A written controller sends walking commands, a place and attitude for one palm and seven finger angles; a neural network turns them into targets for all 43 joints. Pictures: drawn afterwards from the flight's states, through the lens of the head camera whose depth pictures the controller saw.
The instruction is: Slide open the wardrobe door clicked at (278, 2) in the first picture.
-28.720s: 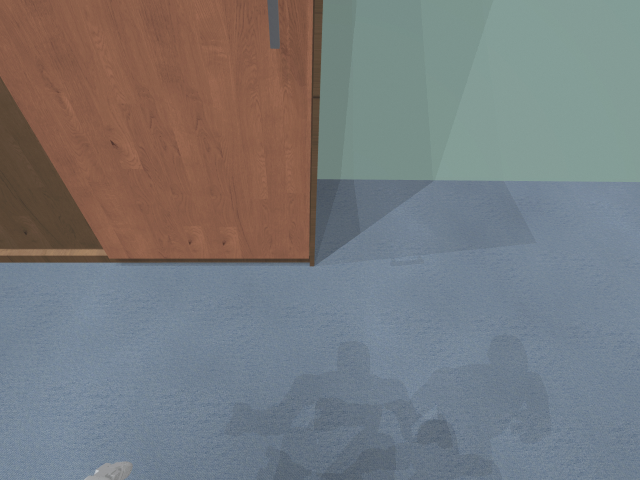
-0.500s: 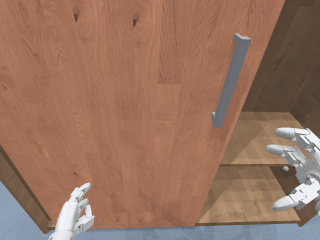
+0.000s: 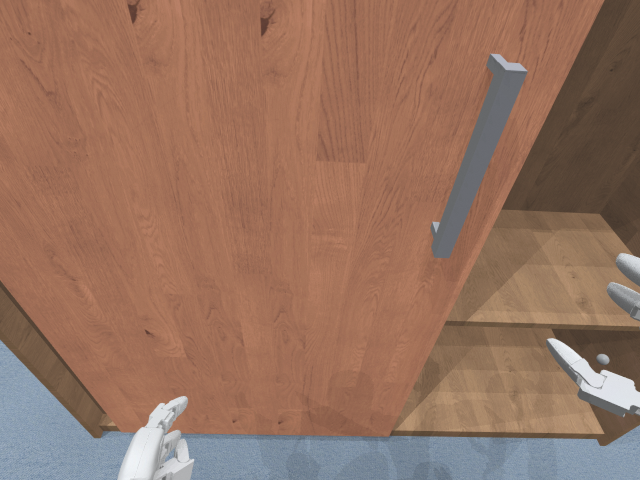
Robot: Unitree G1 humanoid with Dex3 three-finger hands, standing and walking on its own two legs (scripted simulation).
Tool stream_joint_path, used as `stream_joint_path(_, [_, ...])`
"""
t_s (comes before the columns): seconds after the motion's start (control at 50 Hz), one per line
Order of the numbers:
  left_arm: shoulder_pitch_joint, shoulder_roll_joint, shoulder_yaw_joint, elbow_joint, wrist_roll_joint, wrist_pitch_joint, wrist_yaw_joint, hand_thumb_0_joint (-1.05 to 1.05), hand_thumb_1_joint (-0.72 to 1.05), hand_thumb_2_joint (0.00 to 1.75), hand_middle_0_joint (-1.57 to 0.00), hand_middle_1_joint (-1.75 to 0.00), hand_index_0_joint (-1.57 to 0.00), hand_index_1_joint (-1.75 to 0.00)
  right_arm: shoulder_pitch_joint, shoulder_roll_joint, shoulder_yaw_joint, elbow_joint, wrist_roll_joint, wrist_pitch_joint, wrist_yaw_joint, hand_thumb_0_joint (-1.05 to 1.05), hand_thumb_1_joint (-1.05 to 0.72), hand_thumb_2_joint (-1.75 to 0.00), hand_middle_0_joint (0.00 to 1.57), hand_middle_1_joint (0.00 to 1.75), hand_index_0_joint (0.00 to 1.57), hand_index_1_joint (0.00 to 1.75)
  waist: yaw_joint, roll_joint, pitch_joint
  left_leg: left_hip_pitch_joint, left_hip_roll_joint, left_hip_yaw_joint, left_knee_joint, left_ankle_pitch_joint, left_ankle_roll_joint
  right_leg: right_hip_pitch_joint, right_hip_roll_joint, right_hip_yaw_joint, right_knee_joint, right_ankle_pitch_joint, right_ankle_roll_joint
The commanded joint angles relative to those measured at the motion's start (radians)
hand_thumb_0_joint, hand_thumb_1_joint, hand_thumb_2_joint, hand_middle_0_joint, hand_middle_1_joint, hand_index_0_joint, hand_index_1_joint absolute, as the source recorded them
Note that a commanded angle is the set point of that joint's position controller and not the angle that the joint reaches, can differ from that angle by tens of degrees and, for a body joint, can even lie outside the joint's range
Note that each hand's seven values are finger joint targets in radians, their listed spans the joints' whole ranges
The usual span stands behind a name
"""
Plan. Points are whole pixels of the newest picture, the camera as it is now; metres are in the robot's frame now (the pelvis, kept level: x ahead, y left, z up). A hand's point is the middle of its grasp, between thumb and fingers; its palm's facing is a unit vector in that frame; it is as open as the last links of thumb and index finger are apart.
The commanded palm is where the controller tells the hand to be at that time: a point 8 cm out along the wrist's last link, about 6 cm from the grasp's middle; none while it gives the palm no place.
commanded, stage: draw the hand back to the body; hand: right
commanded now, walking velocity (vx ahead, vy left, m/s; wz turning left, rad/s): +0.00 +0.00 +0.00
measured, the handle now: (464, 168) +0.41 -0.17 +0.23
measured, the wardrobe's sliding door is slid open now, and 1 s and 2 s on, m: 0.68 0.68 0.68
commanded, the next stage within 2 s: step back with the hand held close in 0.58 s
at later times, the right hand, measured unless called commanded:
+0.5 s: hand (614, 368) +0.19 -0.26 +0.16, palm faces +0.46 +0.81 -0.35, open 7.5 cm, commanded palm +0.14 -0.30 +0.18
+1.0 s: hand (597, 369) +0.19 -0.26 +0.15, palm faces +0.33 +0.82 -0.46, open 7.4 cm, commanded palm +0.13 -0.30 +0.17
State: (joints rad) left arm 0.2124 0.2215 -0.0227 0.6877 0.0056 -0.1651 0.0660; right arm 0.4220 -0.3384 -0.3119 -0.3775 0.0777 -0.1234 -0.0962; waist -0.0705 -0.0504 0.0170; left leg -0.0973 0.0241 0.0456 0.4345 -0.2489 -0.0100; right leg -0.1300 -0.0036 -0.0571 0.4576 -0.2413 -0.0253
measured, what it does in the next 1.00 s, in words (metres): stands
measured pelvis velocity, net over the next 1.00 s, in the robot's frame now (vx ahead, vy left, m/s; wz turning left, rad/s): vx -0.02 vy -0.01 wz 0.04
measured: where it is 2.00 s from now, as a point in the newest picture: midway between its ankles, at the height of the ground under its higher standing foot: outside the picture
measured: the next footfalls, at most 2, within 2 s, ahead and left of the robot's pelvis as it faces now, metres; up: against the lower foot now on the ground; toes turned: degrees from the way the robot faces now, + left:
left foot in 1.88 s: -0.20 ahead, +0.12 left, +0.00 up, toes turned -1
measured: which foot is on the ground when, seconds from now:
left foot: down 0.00-1.00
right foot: down 0.00-1.00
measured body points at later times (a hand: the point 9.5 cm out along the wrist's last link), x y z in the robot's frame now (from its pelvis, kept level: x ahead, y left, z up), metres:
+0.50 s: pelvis +0.01 +0.00 +0.00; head -0.02 +0.01 +0.45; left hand +0.21 +0.21 -0.07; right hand +0.16 -0.30 +0.18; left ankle +0.00 +0.13 -0.74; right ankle +0.01 -0.10 -0.74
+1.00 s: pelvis -0.02 -0.01 +0.00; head +0.00 -0.01 +0.45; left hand +0.16 +0.24 -0.07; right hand +0.17 -0.30 +0.17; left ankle +0.00 +0.13 -0.74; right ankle +0.01 -0.10 -0.74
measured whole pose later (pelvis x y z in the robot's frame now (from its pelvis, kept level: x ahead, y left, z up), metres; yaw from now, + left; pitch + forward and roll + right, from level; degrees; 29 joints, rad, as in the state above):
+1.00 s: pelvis -0.02 -0.01 +0.00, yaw +2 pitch +0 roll +1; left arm 0.17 0.24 0.01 0.56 0.00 -0.03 0.07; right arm 0.53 -0.38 -0.37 -0.44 0.05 -0.17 -0.09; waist -0.02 -0.02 0.02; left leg -0.22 0.02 0.01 0.40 -0.18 -0.02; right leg -0.25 -0.01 -0.09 0.44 -0.20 -0.04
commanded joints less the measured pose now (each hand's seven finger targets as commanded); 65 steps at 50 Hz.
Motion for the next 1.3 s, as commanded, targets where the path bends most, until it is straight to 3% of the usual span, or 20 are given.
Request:
stream_joint_path(0.0, [-0.160,0.119,0.045,-0.186,-0.004,-0.041,0.008,0.00,0.90,0.90,-0.20,-0.30,-0.20,-0.30,-0.082,-0.179,-0.120,-0.228,0.006,-0.053,-0.017,0.00,-0.57,-0.74,0.21,0.49,0.21,0.49,-0.013,-0.002,-0.074,-0.020,-0.011,-0.011,-0.073,0.143,0.031,0.031,-0.031,0.061,-0.093,0.164,0.008])
stream_joint_path(0.18, [-0.151,0.115,0.045,-0.194,0.000,-0.017,0.008,0.00,0.90,0.90,-0.20,-0.30,-0.20,-0.30,-0.038,-0.184,-0.136,-0.250,0.005,-0.028,-0.018,0.00,-0.90,-0.90,0.20,0.30,0.20,0.30,-0.011,-0.030,-0.071,-0.011,-0.014,-0.011,-0.081,0.207,0.030,0.047,-0.030,0.051,-0.082,0.243,0.013])
stream_joint_path(0.3, [-0.157,0.117,0.042,-0.196,0.003,-0.013,0.010,0.00,0.90,0.90,-0.20,-0.30,-0.20,-0.30,-0.084,-0.180,-0.119,-0.266,-0.001,-0.019,-0.022,0.00,-0.90,-0.90,0.20,0.30,0.20,0.30,-0.009,-0.048,-0.062,-0.016,-0.019,-0.009,-0.092,0.167,0.031,0.054,-0.029,0.061,-0.098,0.207,0.016])
stream_joint_path(0.4, [-0.161,0.115,0.041,-0.197,0.004,-0.006,0.011,0.00,0.90,0.90,-0.20,-0.30,-0.20,-0.30,-0.066,-0.181,-0.127,-0.248,0.005,-0.015,-0.020,0.00,-0.90,-0.90,0.20,0.30,0.20,0.30,-0.012,0.000,-0.064,-0.003,-0.020,-0.010,-0.100,0.174,0.030,0.046,-0.024,0.059,-0.099,0.198,0.011])
stream_joint_path(0.5, [-0.168,0.113,0.041,-0.195,0.004,-0.004,0.012,0.00,0.90,0.90,-0.20,-0.30,-0.20,-0.30,-0.075,-0.182,-0.126,-0.253,0.003,-0.014,-0.017,0.00,-0.90,-0.90,0.20,0.30,0.20,0.30,-0.011,-0.034,-0.055,-0.006,-0.020,-0.015,-0.114,0.158,0.030,0.052,-0.022,0.052,-0.102,0.178,0.011])
stream_joint_path(0.56, [-0.170,0.115,0.043,-0.195,0.007,-0.006,0.016,0.00,0.90,0.90,-0.20,-0.30,-0.20,-0.30,-0.069,-0.197,-0.141,-0.244,0.005,-0.015,-0.018,0.00,-0.90,-0.90,0.20,0.30,0.20,0.30,-0.015,0.001,-0.056,-0.002,-0.021,-0.014,-0.126,0.151,0.028,0.051,-0.019,0.049,-0.104,0.164,0.005])
stream_joint_path(0.64, [-0.174,0.111,0.043,-0.193,0.005,-0.006,0.017,0.00,0.90,0.90,-0.20,-0.30,-0.20,-0.30,-0.076,-0.186,-0.131,-0.236,0.005,-0.018,-0.014,0.00,-0.90,-0.90,0.20,0.30,0.20,0.30,-0.012,-0.009,-0.043,-0.015,-0.021,-0.019,-0.139,0.121,0.026,0.054,-0.017,0.044,-0.107,0.137,0.003])
stream_joint_path(0.68, [-0.173,0.115,0.043,-0.181,0.003,-0.005,0.023,0.00,0.90,0.90,-0.20,-0.30,-0.20,-0.30,-0.127,-0.210,-0.151,-0.193,0.006,-0.016,-0.019,0.00,-0.90,-0.90,0.20,0.30,0.20,0.30,-0.005,0.005,-0.019,-0.029,-0.021,-0.021,-0.153,0.096,0.024,0.047,-0.016,0.041,-0.113,0.112,0.001])
stream_joint_path(0.7, [-0.171,0.129,0.035,-0.230,-0.010,0.015,0.016,0.00,0.90,0.90,-0.20,-0.30,-0.20,-0.30,-0.280,-0.344,-0.279,-0.287,-0.007,-0.069,-0.029,0.00,-0.90,-0.90,0.20,0.30,0.20,0.30,0.023,0.008,0.050,-0.134,0.019,-0.128,-0.219,0.106,0.021,-0.034,-0.028,0.051,-0.084,0.023,-0.019])
stream_joint_path(0.72, [-0.167,0.113,0.034,-0.199,-0.004,0.026,0.017,0.00,0.90,0.90,-0.20,-0.30,-0.20,-0.30,-0.173,-0.255,-0.211,-0.191,-0.006,-0.079,-0.021,0.00,-0.90,-0.90,0.20,0.30,0.20,0.30,0.033,0.048,0.040,-0.158,0.043,-0.140,-0.232,0.098,0.025,-0.022,-0.020,0.061,-0.058,0.025,-0.021])
stream_joint_path(0.74, [-0.159,0.117,0.038,-0.209,0.001,0.036,0.013,0.00,0.90,0.90,-0.20,-0.30,-0.20,-0.30,-0.094,-0.209,-0.173,-0.158,-0.013,-0.080,-0.014,0.00,-0.90,-0.90,0.20,0.30,0.20,0.30,0.031,0.071,0.021,-0.173,0.049,-0.145,-0.230,0.111,0.025,-0.009,-0.022,0.057,-0.043,0.053,-0.020])
stream_joint_path(0.8, [-0.147,0.126,0.053,-0.236,0.004,0.057,0.012,0.00,0.90,0.90,-0.20,-0.30,-0.20,-0.30,-0.011,-0.190,-0.156,-0.194,-0.019,-0.096,-0.014,0.00,-0.90,-0.90,0.20,0.30,0.20,0.30,0.031,0.015,-0.101,-0.115,0.049,-0.108,-0.152,0.269,0.014,0.020,-0.037,0.040,-0.044,0.186,-0.018])
stream_joint_path(0.86, [-0.143,0.132,0.063,-0.262,0.000,0.074,0.015,0.00,0.90,0.90,-0.20,-0.30,-0.20,-0.30,0.047,-0.223,-0.190,-0.246,-0.018,-0.103,-0.022,0.00,-0.90,-0.90,0.20,0.30,0.20,0.30,0.031,0.007,-0.180,-0.079,0.034,-0.078,-0.088,0.353,0.002,0.028,-0.052,0.047,-0.049,0.301,-0.019])
stream_joint_path(0.94, [-0.132,0.128,0.072,-0.292,-0.006,0.096,0.019,0.00,0.90,0.90,-0.20,-0.30,-0.20,-0.30,0.096,-0.251,-0.229,-0.287,-0.014,-0.108,-0.031,0.00,-0.90,-0.90,0.20,0.30,0.20,0.30,0.034,0.029,-0.197,-0.058,0.020,-0.073,-0.028,0.390,-0.006,-0.029,-0.071,0.055,-0.049,0.340,-0.021])
stream_joint_path(0.96, [-0.135,0.132,0.075,-0.294,-0.005,0.097,0.021,0.00,0.90,0.90,-0.20,-0.30,-0.20,-0.30,0.100,-0.278,-0.257,-0.304,-0.015,-0.114,-0.035,0.00,-0.90,-0.90,0.20,0.30,0.20,0.30,0.032,0.007,-0.208,-0.045,0.018,-0.072,-0.011,0.392,-0.005,-0.042,-0.072,0.063,-0.053,0.337,-0.023])
stream_joint_path(0.98, [-0.131,0.126,0.074,-0.298,-0.008,0.099,0.022,0.00,0.90,0.90,-0.20,-0.30,-0.20,-0.30,0.114,-0.261,-0.247,-0.302,-0.014,-0.117,-0.035,0.00,-0.90,-0.90,0.20,0.30,0.20,0.30,0.034,0.006,-0.200,-0.039,0.013,-0.069,0.007,0.386,-0.006,-0.065,-0.080,0.068,-0.061,0.330,-0.024])
stream_joint_path(1.08, [-0.118,0.132,0.078,-0.305,-0.011,0.087,0.024,0.00,0.90,0.90,-0.20,-0.30,-0.20,-0.30,0.123,-0.250,-0.252,-0.296,-0.017,-0.130,-0.040,0.00,-0.90,-0.90,0.20,0.30,0.20,0.30,0.038,-0.008,-0.166,-0.009,0.003,-0.082,0.056,0.307,-0.010,-0.207,-0.100,0.093,-0.090,0.153,-0.039])
stream_joint_path(1.2, [-0.105,0.149,0.081,-0.301,-0.012,0.050,0.024,0.00,0.90,0.90,-0.20,-0.30,-0.20,-0.30,0.057,-0.224,-0.233,-0.305,-0.042,-0.156,-0.045,0.00,-0.90,-0.90,0.20,0.30,0.20,0.30,0.049,-0.034,-0.088,0.006,-0.005,-0.114,0.088,0.094,-0.006,-0.431,-0.119,0.144,-0.141,-0.280,-0.070])
stream_joint_path(1.28, [-0.094,0.150,0.081,-0.293,-0.008,0.023,0.027,0.00,0.90,0.90,-0.20,-0.30,-0.20,-0.30,0.013,-0.225,-0.239,-0.314,-0.059,-0.178,-0.051,0.00,-0.90,-0.90,0.20,0.30,0.20,0.30,0.052,-0.042,-0.063,-0.009,-0.018,-0.117,0.114,-0.030,-0.004,-0.509,-0.136,0.188,-0.153,-0.431,-0.086])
